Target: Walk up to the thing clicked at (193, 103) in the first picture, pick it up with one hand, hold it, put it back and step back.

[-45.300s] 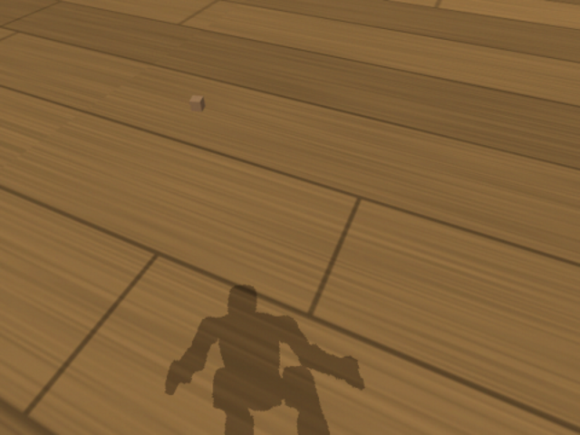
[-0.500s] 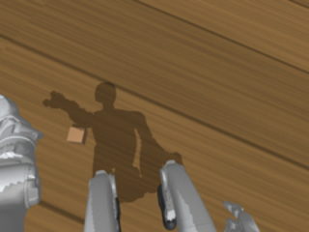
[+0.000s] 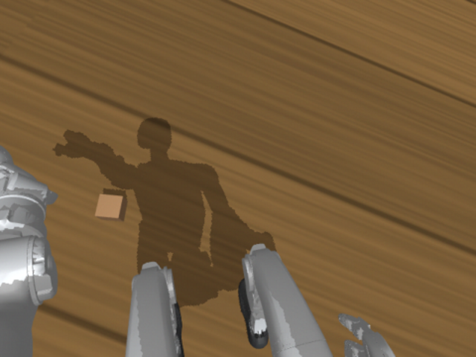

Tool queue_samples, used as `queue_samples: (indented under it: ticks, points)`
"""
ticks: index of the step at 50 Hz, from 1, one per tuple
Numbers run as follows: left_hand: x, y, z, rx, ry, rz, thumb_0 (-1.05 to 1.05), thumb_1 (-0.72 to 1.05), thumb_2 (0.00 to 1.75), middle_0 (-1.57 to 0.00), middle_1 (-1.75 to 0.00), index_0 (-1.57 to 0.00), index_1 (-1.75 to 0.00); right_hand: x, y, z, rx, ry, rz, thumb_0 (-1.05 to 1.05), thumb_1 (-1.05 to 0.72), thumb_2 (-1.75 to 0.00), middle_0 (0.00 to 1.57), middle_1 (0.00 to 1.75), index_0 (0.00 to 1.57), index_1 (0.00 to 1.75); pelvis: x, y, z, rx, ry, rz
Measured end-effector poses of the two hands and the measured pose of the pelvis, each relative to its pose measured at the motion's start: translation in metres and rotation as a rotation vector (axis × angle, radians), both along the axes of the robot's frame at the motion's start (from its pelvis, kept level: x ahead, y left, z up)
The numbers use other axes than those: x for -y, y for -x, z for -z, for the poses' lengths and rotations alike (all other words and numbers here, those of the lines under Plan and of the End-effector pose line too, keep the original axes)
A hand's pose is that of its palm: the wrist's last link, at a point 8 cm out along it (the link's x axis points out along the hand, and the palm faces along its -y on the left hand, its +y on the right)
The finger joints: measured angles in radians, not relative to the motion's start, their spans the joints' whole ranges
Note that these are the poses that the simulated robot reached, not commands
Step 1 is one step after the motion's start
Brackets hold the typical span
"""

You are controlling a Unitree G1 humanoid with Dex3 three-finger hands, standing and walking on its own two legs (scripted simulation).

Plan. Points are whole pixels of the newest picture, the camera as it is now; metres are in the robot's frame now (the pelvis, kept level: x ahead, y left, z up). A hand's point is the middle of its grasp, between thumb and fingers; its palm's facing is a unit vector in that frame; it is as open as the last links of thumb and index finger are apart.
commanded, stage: go down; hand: left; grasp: from above
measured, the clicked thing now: (112, 208) +0.47 +0.28 -0.53
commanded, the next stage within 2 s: none
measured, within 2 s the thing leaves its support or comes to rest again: neither
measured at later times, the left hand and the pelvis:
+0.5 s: hand (12, 180) +0.44 +0.33 -0.11, palm faces -0.15 -0.44 -0.88, open 14.4 cm; pelvis +0.00 +0.00 +0.00, yaw +0 degrees
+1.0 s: hand (7, 182) +0.44 +0.34 -0.11, palm faces -0.12 -0.43 -0.89, open 14.4 cm; pelvis +0.00 +0.00 -0.01, yaw -1 degrees
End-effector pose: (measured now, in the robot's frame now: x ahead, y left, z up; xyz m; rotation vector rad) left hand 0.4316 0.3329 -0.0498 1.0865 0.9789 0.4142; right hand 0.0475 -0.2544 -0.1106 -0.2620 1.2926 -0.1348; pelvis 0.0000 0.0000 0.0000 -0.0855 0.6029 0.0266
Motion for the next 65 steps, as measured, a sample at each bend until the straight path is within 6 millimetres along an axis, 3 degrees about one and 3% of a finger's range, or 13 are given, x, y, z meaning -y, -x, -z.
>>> queue_samples:
  ticks: [17,36,48,65]
  points:
    - [-0.006,-0.007,-0.003,-0.006,-0.014,-0.036,0.00,-0.55,0.99,-0.09,-0.97,-0.06,-1.00,0.004,0.007,0.001,-0.019,-0.003,0.002,0.01,-0.90,-0.90,0.20,0.30,0.20,0.30,0.004,0.000,0.002,-0.006,0.001,0.005]
    - [-0.007,-0.005,0.005,-0.004,-0.014,-0.071,0.00,-0.57,0.99,-0.08,-0.98,-0.06,-1.01,0.001,0.003,0.005,-0.007,-0.012,-0.014,0.01,-0.90,-0.90,0.20,0.30,0.20,0.30,0.002,0.001,0.008,-0.008,0.008,0.006]
    - [-0.013,-0.001,0.000,-0.003,-0.029,-0.103,0.00,-0.56,0.99,-0.09,-0.98,-0.07,-1.00,-0.001,0.010,0.005,-0.014,-0.011,0.002,0.01,-0.90,-0.90,0.20,0.30,0.20,0.30,0.000,0.004,0.007,-0.002,0.010,0.006]
    - [-0.005,0.000,0.000,-0.006,-0.029,-0.118,0.00,-0.53,0.97,-0.13,-0.94,-0.10,-0.97,0.003,0.018,0.002,-0.011,-0.003,0.004,0.01,-0.90,-0.90,0.20,0.30,0.20,0.30,0.000,0.006,0.008,0.004,0.009,0.009]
